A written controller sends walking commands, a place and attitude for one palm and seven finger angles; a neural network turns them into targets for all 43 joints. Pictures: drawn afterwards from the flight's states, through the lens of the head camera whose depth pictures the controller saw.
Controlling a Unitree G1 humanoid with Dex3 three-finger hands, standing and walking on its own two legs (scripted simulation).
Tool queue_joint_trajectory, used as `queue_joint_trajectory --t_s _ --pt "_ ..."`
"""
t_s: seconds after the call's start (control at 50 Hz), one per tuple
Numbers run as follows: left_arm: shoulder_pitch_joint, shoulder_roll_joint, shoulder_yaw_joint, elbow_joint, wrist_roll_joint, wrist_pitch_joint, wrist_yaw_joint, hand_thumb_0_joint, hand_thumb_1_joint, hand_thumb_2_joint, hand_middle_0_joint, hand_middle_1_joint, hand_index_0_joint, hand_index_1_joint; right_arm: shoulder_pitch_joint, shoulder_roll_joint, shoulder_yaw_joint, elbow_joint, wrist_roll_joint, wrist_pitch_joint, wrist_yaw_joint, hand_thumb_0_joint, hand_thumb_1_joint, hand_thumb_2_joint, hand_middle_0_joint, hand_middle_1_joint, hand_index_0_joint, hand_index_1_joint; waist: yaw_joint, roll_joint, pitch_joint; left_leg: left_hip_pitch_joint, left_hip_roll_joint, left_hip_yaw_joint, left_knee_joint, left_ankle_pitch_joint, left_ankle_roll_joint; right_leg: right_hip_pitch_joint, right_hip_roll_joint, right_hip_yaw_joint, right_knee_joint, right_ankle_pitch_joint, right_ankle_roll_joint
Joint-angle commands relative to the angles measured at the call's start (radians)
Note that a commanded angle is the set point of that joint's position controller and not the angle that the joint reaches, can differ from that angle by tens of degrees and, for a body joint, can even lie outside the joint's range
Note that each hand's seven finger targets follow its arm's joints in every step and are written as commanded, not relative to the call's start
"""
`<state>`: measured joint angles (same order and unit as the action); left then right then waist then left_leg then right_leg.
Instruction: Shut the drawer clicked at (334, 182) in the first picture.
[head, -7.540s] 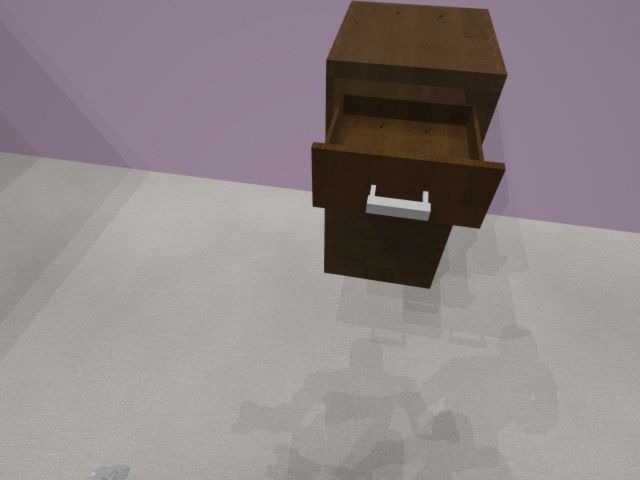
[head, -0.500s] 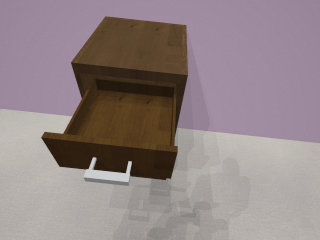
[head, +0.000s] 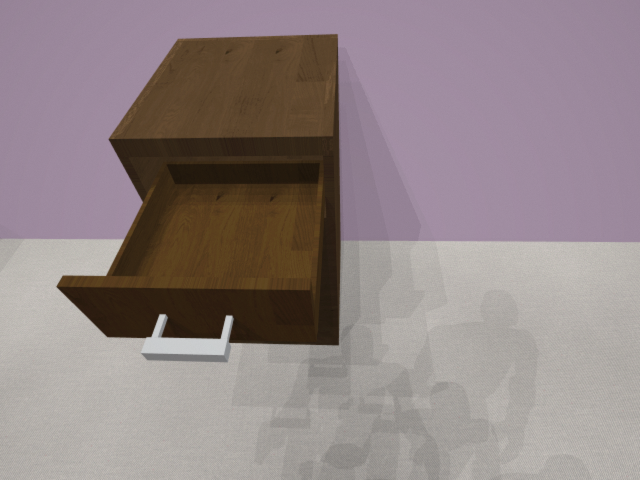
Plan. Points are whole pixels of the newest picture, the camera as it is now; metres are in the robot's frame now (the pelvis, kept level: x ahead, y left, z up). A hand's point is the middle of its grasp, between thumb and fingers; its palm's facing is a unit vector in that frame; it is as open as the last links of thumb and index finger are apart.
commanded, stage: come to a stop and stand still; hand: left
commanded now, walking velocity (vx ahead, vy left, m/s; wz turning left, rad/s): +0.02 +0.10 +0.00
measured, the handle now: (191, 335) +0.32 +0.23 -0.06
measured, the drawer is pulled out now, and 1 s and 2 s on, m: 0.30 0.30 0.30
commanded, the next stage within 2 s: look again from close up in 0.64 s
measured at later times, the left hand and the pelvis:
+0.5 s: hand out of the picture -0.02 +0.22 -0.18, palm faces +0.04 -0.98 -0.17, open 7.4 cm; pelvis -0.01 +0.05 +0.00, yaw -1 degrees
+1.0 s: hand out of the picture +0.00 +0.22 -0.19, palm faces -0.01 -0.98 -0.20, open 7.4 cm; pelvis -0.01 +0.05 -0.01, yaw -1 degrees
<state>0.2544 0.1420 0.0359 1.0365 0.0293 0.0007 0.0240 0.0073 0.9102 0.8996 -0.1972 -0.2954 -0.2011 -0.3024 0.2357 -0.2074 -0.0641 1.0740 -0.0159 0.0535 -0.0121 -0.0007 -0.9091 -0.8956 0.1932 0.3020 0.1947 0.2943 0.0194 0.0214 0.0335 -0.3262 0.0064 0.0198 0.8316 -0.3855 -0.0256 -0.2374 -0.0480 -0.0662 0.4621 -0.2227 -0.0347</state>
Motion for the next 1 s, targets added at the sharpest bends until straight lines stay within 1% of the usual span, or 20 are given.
queue_joint_trajectory --t_s 0.0,0.06,0.12,0.14,0.18,0.2,0.22,0.24,0.28,0.34,0.44,0.7,0.72,0.74,0.76,0.78,0.82,0.88,0.94,0.98 --pt "0.107 0.205 0.06 -0.029 0.002 -0.011 0.023 0.0 0.9 0.9 -0.2 -0.3 -0.2 -0.3 -0.021 -0.035 -0.001 -0.09 -0.001 -0.027 0.0 0.0 -0.9 -0.9 0.2 0.3 0.2 0.3 0.054 -0.173 -0.034 -0.126 0.022 -0.02 -0.038 -0.054 -0.013 0.183 -0.288 0.278 -0.16 0.294 -0.156" --pt "0.094 0.212 0.063 -0.027 0.004 -0.005 0.021 0.0 0.9 0.9 -0.2 -0.3 -0.2 -0.3 0.002 -0.022 0.005 -0.086 0.005 -0.035 -0.004 0.0 -0.9 -0.9 0.2 0.3 0.2 0.3 0.052 -0.193 -0.072 -0.03 0.009 0.001 -0.173 -0.051 -0.008 0.166 -0.269 0.266 -0.151 0.282 -0.152" --pt "0.02 0.203 0.055 -0.022 -0.008 0.004 0.017 0.0 0.9 0.9 -0.2 -0.3 -0.2 -0.3 0.106 -0.004 0.013 -0.04 0.005 -0.044 -0.009 0.0 -0.9 -0.9 0.2 0.3 0.2 0.3 -0.007 -0.197 -0.071 0.195 -0.007 0.033 -0.42 0.135 0.002 0.012 -0.2 0.202 -0.128 0.087 -0.079" --pt "-0.001 0.176 0.047 -0.023 -0.011 0.007 0.013 0.0 0.9 0.9 -0.2 -0.3 -0.2 -0.3 0.126 -0.009 0.015 -0.027 0.006 -0.05 -0.011 0.0 -0.9 -0.9 0.2 0.3 0.2 0.3 -0.016 -0.161 -0.053 0.266 0.012 0.01 -0.48 0.172 0.01 -0.066 -0.146 0.174 -0.105 -0.025 -0.045" --pt "0.003 0.102 0.03 -0.032 -0.014 0.015 0.009 0.0 0.9 0.9 -0.2 -0.3 -0.2 -0.3 0.115 -0.081 0.014 -0.034 -0.006 -0.059 -0.016 0.0 -0.9 -0.9 0.2 0.3 0.2 0.3 -0.003 0.067 0.0 0.155 0.177 -0.157 -0.546 0.175 0.071 -0.093 -0.034 0.069 -0.01 -0.089 0.021" --pt "0.004 0.089 0.027 -0.034 -0.012 0.013 0.008 0.0 0.9 0.9 -0.2 -0.3 -0.2 -0.3 0.085 -0.098 0.018 -0.046 -0.006 -0.055 -0.016 0.0 -0.9 -0.9 0.2 0.3 0.2 0.3 0.01 0.05 0.013 0.032 0.205 -0.179 -0.564 0.101 0.086 -0.018 -0.017 0.034 0.004 -0.085 0.034" --pt "-0.011 0.085 0.023 -0.009 -0.008 0.019 0.008 0.0 0.9 0.9 -0.2 -0.3 -0.2 -0.3 0.045 -0.084 0.022 -0.036 -0.005 -0.062 -0.018 0.0 -0.9 -0.9 0.2 0.3 0.2 0.3 0.013 0.134 0.037 -0.003 0.191 -0.192 -0.634 0.05 0.086 0.012 -0.017 0.018 0.033 -0.04 0.045" --pt "0.0 0.094 0.02 -0.004 -0.007 0.019 0.005 0.0 0.9 0.9 -0.2 -0.3 -0.2 -0.3 0.037 -0.08 0.023 -0.035 -0.002 -0.066 -0.023 0.0 -0.9 -0.9 0.2 0.3 0.2 0.3 0.02 0.165 0.054 -0.015 0.184 -0.188 -0.644 0.08 0.09 0.031 -0.015 0.016 0.042 -0.02 0.046" --pt "0.033 0.092 0.01 0.035 -0.007 0.014 0.003 0.0 0.9 0.9 -0.2 -0.3 -0.2 -0.3 0.031 -0.059 0.031 -0.024 0.001 -0.069 -0.027 0.0 -0.9 -0.9 0.2 0.3 0.2 0.3 0.028 0.117 0.057 0.008 0.153 -0.135 -0.614 0.115 0.077 0.055 -0.029 0.03 0.005 0.035 0.046" --pt "0.055 0.099 0.002 0.068 -0.01 0.007 0.003 0.0 0.9 0.9 -0.2 -0.3 -0.2 -0.3 0.074 -0.046 0.033 0.0 0.006 -0.071 -0.028 0.0 -0.9 -0.9 0.2 0.3 0.2 0.3 0.014 0.015 0.059 0.058 0.118 -0.095 -0.578 0.167 0.057 0.06 -0.041 0.054 -0.052 0.096 0.043" --pt "0.064 0.093 -0.005 0.093 -0.014 -0.002 0.007 0.0 0.9 0.9 -0.2 -0.3 -0.2 -0.3 0.114 -0.027 0.039 0.03 0.01 -0.079 -0.031 0.0 -0.9 -0.9 0.2 0.3 0.2 0.3 0.0 -0.019 0.042 0.119 0.107 -0.065 -0.554 0.257 0.045 0.067 -0.055 0.064 -0.08 0.136 0.04" --pt "0.096 0.059 -0.008 0.119 -0.017 -0.014 0.014 0.0 0.9 0.9 -0.2 -0.3 -0.2 -0.3 0.159 0.01 0.043 0.063 0.01 -0.09 -0.039 0.0 -0.9 -0.9 0.2 0.3 0.2 0.3 -0.005 -0.004 0.028 0.163 0.1 -0.038 -0.527 0.331 0.038 0.081 -0.061 0.065 -0.084 0.203 0.032" --pt "0.154 0.107 -0.018 0.134 -0.011 -0.04 0.057 0.0 0.9 0.9 -0.2 -0.3 -0.2 -0.3 0.05 -0.044 0.044 -0.019 0.021 -0.1 -0.02 0.0 -0.9 -0.9 0.2 0.3 0.2 0.3 0.018 -0.024 0.026 0.083 0.119 0.001 -0.327 0.426 0.015 0.087 -0.112 0.112 -0.022 0.507 0.015" --pt "0.128 0.147 -0.015 0.117 -0.013 -0.044 0.046 0.0 0.9 0.9 -0.2 -0.3 -0.2 -0.3 0.074 -0.021 0.046 -0.043 0.018 -0.093 -0.021 0.0 -0.9 -0.9 0.2 0.3 0.2 0.3 -0.022 -0.033 0.003 0.087 0.068 0.004 -0.365 0.387 0.007 0.117 -0.126 0.096 0.037 0.695 -0.002" --pt "0.143 0.12 -0.018 0.092 -0.018 -0.037 0.046 0.0 0.9 0.9 -0.2 -0.3 -0.2 -0.3 0.177 -0.001 0.041 -0.036 0.009 -0.099 -0.023 0.0 -0.9 -0.9 0.2 0.3 0.2 0.3 -0.036 -0.024 -0.141 0.116 0.08 -0.002 -0.364 0.284 0.025 0.168 -0.123 0.096 0.088 0.533 -0.01" --pt "0.127 0.105 -0.026 0.083 -0.02 -0.035 0.042 0.0 0.9 0.9 -0.2 -0.3 -0.2 -0.3 0.167 0.004 0.041 -0.033 0.009 -0.099 -0.025 0.0 -0.9 -0.9 0.2 0.3 0.2 0.3 -0.03 -0.015 -0.183 0.131 0.078 -0.015 -0.346 0.308 0.033 0.172 -0.115 0.1 0.085 0.491 -0.005" --pt "0.092 0.101 -0.029 0.064 -0.017 -0.032 0.031 0.0 0.9 0.9 -0.2 -0.3 -0.2 -0.3 0.144 -0.005 0.04 -0.036 0.011 -0.085 -0.023 0.0 -0.9 -0.9 0.2 0.3 0.2 0.3 -0.032 -0.065 -0.07 0.092 0.083 -0.034 -0.373 0.249 0.037 0.082 -0.092 0.093 0.039 0.288 0.005" --pt "0.076 0.097 -0.032 0.043 -0.013 -0.022 0.025 0.0 0.9 0.9 -0.2 -0.3 -0.2 -0.3 0.13 -0.019 0.046 -0.043 0.008 -0.079 -0.017 0.0 -0.9 -0.9 0.2 0.3 0.2 0.3 -0.028 -0.016 0.071 0.03 0.088 -0.053 -0.42 0.209 0.043 0.007 -0.064 0.094 0.003 0.095 0.009" --pt "0.073 0.107 -0.029 0.028 -0.014 -0.02 0.023 0.0 0.9 0.9 -0.2 -0.3 -0.2 -0.3 0.132 -0.025 0.049 -0.045 0.007 -0.082 -0.014 0.0 -0.9 -0.9 0.2 0.3 0.2 0.3 -0.028 0.018 0.07 0.038 0.092 -0.064 -0.448 0.213 0.046 0.017 -0.055 0.095 -0.004 0.072 0.009" --pt "0.076 0.106 -0.029 0.02 -0.015 -0.019 0.021 0.0 0.9 0.9 -0.2 -0.3 -0.2 -0.3 0.122 -0.038 0.05 -0.05 0.007 -0.081 -0.012 0.0 -0.9 -0.9 0.2 0.3 0.2 0.3 -0.023 -0.006 0.073 0.031 0.086 -0.065 -0.454 0.183 0.047 0.025 -0.055 0.095 -0.015 0.057 0.012"
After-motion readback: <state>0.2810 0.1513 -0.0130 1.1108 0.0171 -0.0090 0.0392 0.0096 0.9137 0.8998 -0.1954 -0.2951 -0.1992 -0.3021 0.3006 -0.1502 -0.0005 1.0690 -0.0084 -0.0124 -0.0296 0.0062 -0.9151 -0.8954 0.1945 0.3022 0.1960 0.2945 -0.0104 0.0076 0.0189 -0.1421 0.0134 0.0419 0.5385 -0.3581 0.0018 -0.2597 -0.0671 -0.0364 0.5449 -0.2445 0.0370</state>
